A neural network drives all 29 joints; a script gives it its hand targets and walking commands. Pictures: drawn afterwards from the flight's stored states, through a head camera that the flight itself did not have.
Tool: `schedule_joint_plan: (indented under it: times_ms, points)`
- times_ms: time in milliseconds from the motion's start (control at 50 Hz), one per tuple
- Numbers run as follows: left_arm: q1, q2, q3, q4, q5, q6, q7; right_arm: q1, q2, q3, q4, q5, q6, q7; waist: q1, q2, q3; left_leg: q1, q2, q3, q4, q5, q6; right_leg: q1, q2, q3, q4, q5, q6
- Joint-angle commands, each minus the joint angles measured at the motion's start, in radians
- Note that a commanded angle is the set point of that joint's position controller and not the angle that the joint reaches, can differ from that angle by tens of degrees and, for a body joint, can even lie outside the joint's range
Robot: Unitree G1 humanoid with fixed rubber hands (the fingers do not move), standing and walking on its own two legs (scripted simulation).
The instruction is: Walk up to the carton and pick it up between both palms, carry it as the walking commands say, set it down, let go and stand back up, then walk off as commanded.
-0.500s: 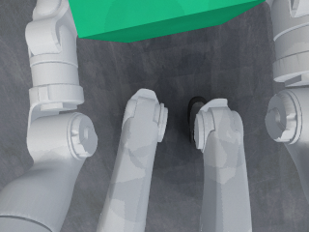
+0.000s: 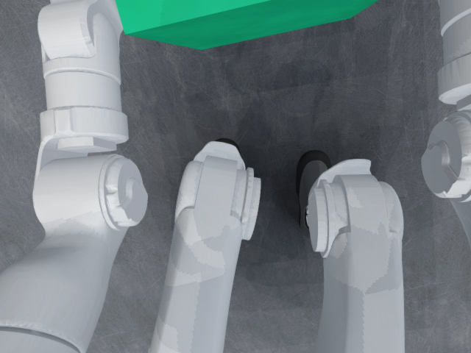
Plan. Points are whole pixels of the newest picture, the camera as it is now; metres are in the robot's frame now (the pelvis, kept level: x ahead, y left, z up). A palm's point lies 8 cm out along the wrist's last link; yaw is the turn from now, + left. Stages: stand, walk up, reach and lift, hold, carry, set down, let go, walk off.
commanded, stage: set down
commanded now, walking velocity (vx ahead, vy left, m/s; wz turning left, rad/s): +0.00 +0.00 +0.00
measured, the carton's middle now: out of the picture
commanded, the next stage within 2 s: none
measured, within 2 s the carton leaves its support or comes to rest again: rests again in 0.48 s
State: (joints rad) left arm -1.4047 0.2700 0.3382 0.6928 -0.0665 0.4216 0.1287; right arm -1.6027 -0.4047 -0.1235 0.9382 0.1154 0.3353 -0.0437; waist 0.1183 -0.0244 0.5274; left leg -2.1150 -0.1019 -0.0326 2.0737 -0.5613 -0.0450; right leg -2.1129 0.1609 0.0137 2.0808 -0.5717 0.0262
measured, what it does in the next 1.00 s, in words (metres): stands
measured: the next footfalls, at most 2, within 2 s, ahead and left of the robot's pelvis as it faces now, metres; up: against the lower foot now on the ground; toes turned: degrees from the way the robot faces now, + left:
none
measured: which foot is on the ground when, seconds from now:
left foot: down 0.00-1.00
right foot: down 0.00-1.00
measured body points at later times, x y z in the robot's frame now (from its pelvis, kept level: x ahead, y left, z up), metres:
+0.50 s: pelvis +0.01 +0.00 -0.03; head +0.39 +0.02 +0.19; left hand +0.52 +0.26 -0.21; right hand +0.61 -0.08 -0.21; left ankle +0.12 +0.12 -0.38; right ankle +0.11 -0.10 -0.38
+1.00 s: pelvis +0.01 -0.01 -0.04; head +0.38 +0.02 +0.19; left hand +0.53 +0.26 -0.21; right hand +0.61 -0.09 -0.22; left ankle +0.12 +0.11 -0.38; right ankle +0.11 -0.10 -0.38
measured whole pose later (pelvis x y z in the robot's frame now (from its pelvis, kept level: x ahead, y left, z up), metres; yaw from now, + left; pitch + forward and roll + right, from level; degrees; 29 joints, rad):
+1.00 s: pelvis +0.01 -0.01 -0.04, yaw +2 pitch +32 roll +3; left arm -1.43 0.30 0.37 0.90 -0.07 0.27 0.06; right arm -1.64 -0.41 -0.03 1.12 0.14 0.24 -0.06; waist 0.12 -0.03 0.52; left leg -2.15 -0.05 0.02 2.20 -0.60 -0.03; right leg -2.17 0.13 0.00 2.25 -0.62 -0.02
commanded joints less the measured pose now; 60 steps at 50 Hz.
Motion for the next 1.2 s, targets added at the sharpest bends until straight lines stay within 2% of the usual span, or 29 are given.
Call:
schedule_joint_plan:
  times_ms: [0, 60, 100, 120, 140, 180, 200, 220, 280, 300, 320, 400, 460, 520, 680, 720, 740, 760, 840, 860, 880, 900, 920, 960, 980, 1040, 1100, 1120, 1180]
  points:
    - [-0.932, -0.690, -0.365, -0.285, -0.146, -0.127, -0.257, -0.718, 0.994, 0.361, -0.222, 0.140, -0.034, 0.184, 0.173, -0.123, -1.969, 0.710, 0.011, 0.129, -0.117, 0.502, 0.040, 0.776, -0.016, -0.015, -0.080, 0.403, -0.048]
    - [-0.914, -0.691, -0.353, -0.323, -0.157, -0.147, -0.259, -0.704, 1.012, 0.361, -0.233, 0.149, -0.051, 0.173, 0.182, -0.138, -2.034, 0.763, 0.011, 0.107, -0.111, 0.582, 0.040, 0.792, -0.002, -0.030, -0.051, 0.463, -0.043]
    - [-0.834, -0.704, -0.326, -0.193, -0.127, -0.139, -0.275, -0.674, 1.015, 0.363, -0.166, 0.139, -0.045, 0.170, 0.157, -0.169, -1.918, 0.657, 0.017, 0.129, -0.114, 0.499, 0.049, 0.797, -0.013, -0.031, -0.056, 0.448, -0.034]
    - [-0.789, -0.731, -0.298, -0.097, -0.096, -0.131, -0.286, -0.643, 1.030, 0.349, -0.124, 0.119, -0.048, 0.168, 0.181, -0.170, -1.822, 0.614, 0.007, 0.142, -0.110, 0.452, 0.052, 0.745, -0.017, -0.025, -0.070, 0.392, -0.032]
    - [-0.822, -0.699, -0.311, -0.180, -0.097, -0.145, -0.288, -0.633, 1.054, 0.342, -0.137, 0.134, -0.055, 0.171, 0.187, -0.141, -1.840, 0.629, 0.011, 0.126, -0.107, 0.486, 0.053, 0.738, -0.010, -0.023, -0.045, 0.420, -0.036]
    - [-0.865, -0.737, -0.364, -0.232, -0.143, -0.140, -0.302, -0.601, 1.008, 0.317, -0.118, 0.110, -0.049, 0.174, 0.102, -0.118, -1.863, 0.670, 0.017, 0.115, -0.099, 0.501, 0.046, 0.708, -0.003, -0.046, -0.051, 0.420, -0.051]
    - [-0.859, -0.731, -0.364, -0.212, -0.137, -0.143, -0.308, -0.563, 1.022, 0.292, -0.089, 0.092, -0.054, 0.171, 0.096, -0.095, -1.811, 0.634, 0.014, 0.113, -0.096, 0.492, 0.037, 0.697, -0.001, -0.042, -0.046, 0.420, -0.051]
    - [-0.881, -0.691, -0.367, -0.257, -0.128, -0.153, -0.301, -0.556, 1.050, 0.301, -0.071, 0.109, -0.048, 0.174, 0.136, -0.076, -1.807, 0.654, 0.019, 0.110, -0.099, 0.514, 0.042, 0.699, 0.000, -0.036, -0.022, 0.432, -0.053]
    - [-0.863, -0.769, -0.392, -0.204, -0.144, -0.136, -0.313, -0.549, 1.016, 0.271, -0.090, 0.091, -0.064, 0.178, 0.082, -0.023, -1.778, 0.704, 0.015, 0.102, -0.090, 0.530, 0.033, 0.614, 0.005, -0.047, -0.042, 0.382, -0.062]
    - [-0.861, -0.732, -0.398, -0.223, -0.147, -0.145, -0.309, -0.578, 1.014, 0.303, -0.100, 0.111, -0.063, 0.176, 0.115, -0.035, -1.799, 0.701, 0.017, 0.107, -0.084, 0.532, 0.032, 0.635, 0.001, -0.056, -0.024, 0.391, -0.059]
    - [-0.905, -0.732, -0.412, -0.277, -0.176, -0.151, -0.310, -0.595, 0.989, 0.304, -0.154, 0.103, -0.066, 0.171, 0.076, -0.057, -1.810, 0.701, 0.017, 0.091, -0.078, 0.560, 0.032, 0.650, 0.002, -0.042, -0.028, 0.426, -0.061]
    - [-0.849, -0.704, -0.370, -0.151, -0.143, -0.148, -0.298, -0.641, 0.982, 0.334, -0.121, 0.127, -0.074, 0.175, 0.136, -0.056, -1.679, 0.662, 0.019, 0.101, -0.083, 0.491, 0.049, 0.602, -0.016, -0.026, -0.031, 0.353, -0.054]
    - [-0.843, -0.707, -0.339, -0.132, -0.145, -0.158, -0.302, -0.619, 0.985, 0.325, -0.076, 0.108, -0.075, 0.183, 0.131, -0.121, -1.619, 0.564, 0.014, 0.101, -0.074, 0.423, 0.047, 0.642, -0.020, -0.019, -0.035, 0.353, -0.059]
    - [-0.880, -0.730, -0.362, -0.100, -0.171, -0.161, -0.302, -0.685, 0.925, 0.309, -0.100, 0.117, -0.094, 0.180, 0.092, -0.078, -1.620, 0.643, 0.024, 0.078, -0.079, 0.417, 0.041, 0.562, -0.022, -0.044, -0.011, 0.292, -0.073]
    - [-0.870, -0.694, -0.327, -0.101, -0.137, -0.188, -0.305, -0.618, 1.013, 0.308, -0.025, 0.119, -0.094, 0.186, 0.142, -0.137, -1.502, 0.498, 0.021, 0.096, -0.060, 0.369, 0.059, 0.577, -0.029, -0.012, -0.013, 0.307, -0.057]
    - [-0.811, -0.742, -0.307, -0.009, -0.129, -0.172, -0.317, -0.630, 0.942, 0.279, -0.045, 0.095, -0.102, 0.190, 0.099, -0.123, -1.435, 0.481, 0.024, 0.083, -0.068, 0.342, 0.055, 0.540, -0.032, -0.024, -0.016, 0.286, -0.063]
    - [-0.825, -0.711, -0.304, -0.051, -0.139, -0.186, -0.317, -0.659, 0.954, 0.300, -0.090, 0.110, -0.108, 0.185, 0.129, -0.149, -1.454, 0.454, 0.022, 0.079, -0.059, 0.349, 0.063, 0.563, -0.028, -0.015, -0.013, 0.290, -0.064]
    - [-0.780, -0.733, -0.308, 0.018, -0.112, -0.176, -0.323, -0.601, 0.946, 0.287, -0.008, 0.097, -0.103, 0.190, 0.122, -0.114, -1.396, 0.421, 0.025, 0.090, -0.045, 0.342, 0.053, 0.551, -0.043, 0.000, -0.010, 0.298, -0.060]
    - [-0.793, -0.743, -0.313, -0.010, -0.131, -0.184, -0.322, -0.663, 0.928, 0.310, -0.096, 0.116, -0.121, 0.184, 0.116, -0.113, -1.413, 0.501, 0.023, 0.088, -0.044, 0.364, 0.062, 0.521, -0.028, -0.015, -0.003, 0.267, -0.066]
    - [-0.745, -0.731, -0.289, 0.019, -0.110, -0.185, -0.322, -0.647, 0.961, 0.325, -0.069, 0.121, -0.114, 0.186, 0.150, -0.140, -1.395, 0.441, 0.029, 0.098, -0.049, 0.340, 0.067, 0.565, -0.039, -0.007, -0.011, 0.280, -0.058]
    - [-0.785, -0.724, -0.313, 0.032, -0.122, -0.184, -0.326, -0.607, 0.957, 0.279, 0.001, 0.097, -0.108, 0.188, 0.090, -0.142, -1.321, 0.432, 0.024, 0.072, -0.067, 0.322, 0.065, 0.500, -0.032, -0.025, -0.004, 0.275, -0.062]
    - [-0.750, -0.732, -0.303, 0.045, -0.112, -0.178, -0.331, -0.579, 0.919, 0.277, 0.004, 0.103, -0.114, 0.195, 0.111, -0.090, -1.325, 0.437, 0.029, 0.088, -0.038, 0.318, 0.058, 0.521, -0.034, -0.008, -0.003, 0.264, -0.066]
    - [-0.739, -0.740, -0.281, 0.043, -0.100, -0.183, -0.334, -0.580, 0.967, 0.303, -0.005, 0.105, -0.107, 0.196, 0.144, -0.124, -1.288, 0.395, 0.024, 0.097, -0.053, 0.292, 0.065, 0.526, -0.043, 0.004, -0.012, 0.251, -0.059]
    - [-0.717, -0.741, -0.281, 0.057, -0.093, -0.180, -0.343, -0.579, 0.937, 0.292, -0.023, 0.083, -0.107, 0.200, 0.102, -0.132, -1.259, 0.382, 0.030, 0.092, -0.058, 0.294, 0.064, 0.489, -0.036, -0.005, -0.013, 0.253, -0.059]
    - [-0.693, -0.740, -0.265, 0.078, -0.065, -0.177, -0.339, -0.555, 0.942, 0.289, 0.012, 0.094, -0.105, 0.210, 0.143, -0.097, -1.266, 0.393, 0.029, 0.106, -0.041, 0.283, 0.063, 0.509, -0.041, 0.007, -0.006, 0.235, -0.062]
    - [-0.702, -0.734, -0.253, 0.092, -0.061, -0.176, -0.349, -0.586, 0.965, 0.286, -0.010, 0.083, -0.107, 0.212, 0.127, -0.145, -1.215, 0.362, 0.028, 0.087, -0.045, 0.263, 0.072, 0.481, -0.042, 0.003, -0.007, 0.222, -0.053]
    - [-0.692, -0.700, -0.253, 0.066, -0.056, -0.182, -0.344, -0.549, 0.929, 0.278, 0.014, 0.098, -0.110, 0.225, 0.158, -0.126, -1.216, 0.364, 0.031, 0.090, -0.047, 0.262, 0.066, 0.477, -0.041, 0.004, 0.006, 0.217, -0.052]
    - [-0.673, -0.739, -0.270, 0.105, -0.067, -0.172, -0.349, -0.534, 0.910, 0.264, 0.016, 0.086, -0.116, 0.222, 0.116, -0.106, -1.196, 0.365, 0.026, 0.080, -0.047, 0.247, 0.068, 0.457, -0.037, -0.003, 0.002, 0.200, -0.065]
    - [-0.686, -0.729, -0.277, 0.060, -0.068, -0.179, -0.348, -0.581, 0.884, 0.285, -0.053, 0.095, -0.127, 0.218, 0.122, -0.110, -1.205, 0.375, 0.030, 0.084, -0.042, 0.282, 0.063, 0.436, -0.038, -0.004, 0.005, 0.224, -0.056]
